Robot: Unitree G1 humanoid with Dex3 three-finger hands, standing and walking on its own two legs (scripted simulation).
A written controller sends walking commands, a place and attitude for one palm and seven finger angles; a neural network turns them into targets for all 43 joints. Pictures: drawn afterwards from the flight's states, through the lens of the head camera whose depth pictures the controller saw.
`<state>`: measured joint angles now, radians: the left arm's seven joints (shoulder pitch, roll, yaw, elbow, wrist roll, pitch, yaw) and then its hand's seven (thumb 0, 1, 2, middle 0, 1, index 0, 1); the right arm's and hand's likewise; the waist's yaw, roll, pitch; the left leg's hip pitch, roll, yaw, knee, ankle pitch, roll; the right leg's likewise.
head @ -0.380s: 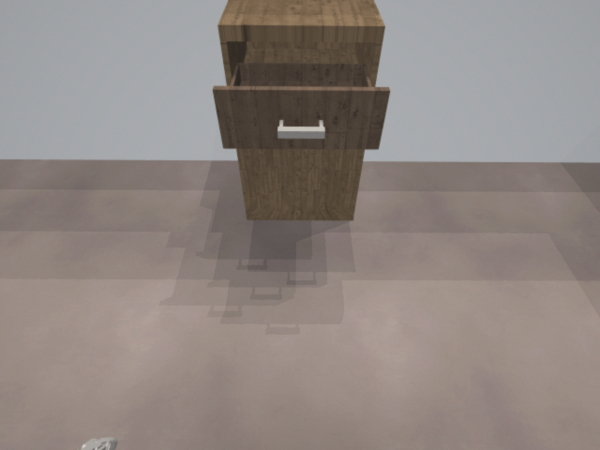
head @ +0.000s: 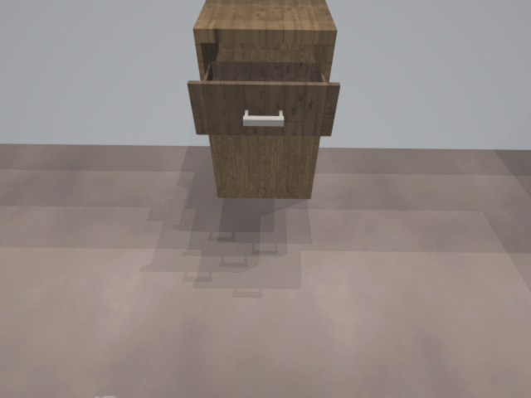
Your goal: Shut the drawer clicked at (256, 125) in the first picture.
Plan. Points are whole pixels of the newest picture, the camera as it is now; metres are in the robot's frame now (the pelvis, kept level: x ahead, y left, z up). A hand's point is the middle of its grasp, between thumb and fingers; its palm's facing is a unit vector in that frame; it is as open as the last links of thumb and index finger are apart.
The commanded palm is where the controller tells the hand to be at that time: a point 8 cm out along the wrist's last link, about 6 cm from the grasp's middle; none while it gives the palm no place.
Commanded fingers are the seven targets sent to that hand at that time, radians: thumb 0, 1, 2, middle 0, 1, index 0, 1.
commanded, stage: stand and wait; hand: left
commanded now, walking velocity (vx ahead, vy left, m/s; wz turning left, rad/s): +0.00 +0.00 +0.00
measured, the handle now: (263, 117) +0.90 +0.06 -0.06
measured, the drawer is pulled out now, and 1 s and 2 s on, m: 0.30 0.30 0.30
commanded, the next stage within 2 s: look at it before walking up in 0.44 s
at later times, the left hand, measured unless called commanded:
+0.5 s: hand out of the picture +0.06 +0.24 -0.15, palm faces -0.02 -0.94 -0.34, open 7.4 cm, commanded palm none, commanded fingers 0.00 0.90 0.90 -0.20 -0.30 -0.20 -0.30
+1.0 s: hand out of the picture +0.06 +0.25 -0.15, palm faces -0.03 -0.94 -0.34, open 7.4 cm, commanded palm none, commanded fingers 0.00 0.90 0.90 -0.20 -0.30 -0.20 -0.30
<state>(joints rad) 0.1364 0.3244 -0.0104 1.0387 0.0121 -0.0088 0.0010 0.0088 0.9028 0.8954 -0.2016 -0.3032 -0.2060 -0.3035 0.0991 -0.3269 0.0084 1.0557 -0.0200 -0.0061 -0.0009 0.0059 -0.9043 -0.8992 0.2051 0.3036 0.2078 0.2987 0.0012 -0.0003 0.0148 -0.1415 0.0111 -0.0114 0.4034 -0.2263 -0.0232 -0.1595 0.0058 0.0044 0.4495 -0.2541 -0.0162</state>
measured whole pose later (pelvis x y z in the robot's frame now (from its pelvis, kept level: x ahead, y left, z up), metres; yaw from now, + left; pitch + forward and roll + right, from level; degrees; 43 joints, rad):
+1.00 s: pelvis -0.01 +0.00 +0.00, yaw +0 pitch -2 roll +0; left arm 0.14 0.34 0.00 1.10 0.01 -0.01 0.00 0.01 0.90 0.90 -0.20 -0.30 -0.20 -0.30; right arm 0.13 -0.34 0.01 1.12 -0.02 -0.01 0.00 0.01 -0.90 -0.90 0.20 0.30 0.21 0.30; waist 0.00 0.00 0.03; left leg -0.14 0.02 -0.01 0.35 -0.18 -0.03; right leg -0.15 0.01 0.01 0.38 -0.20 -0.02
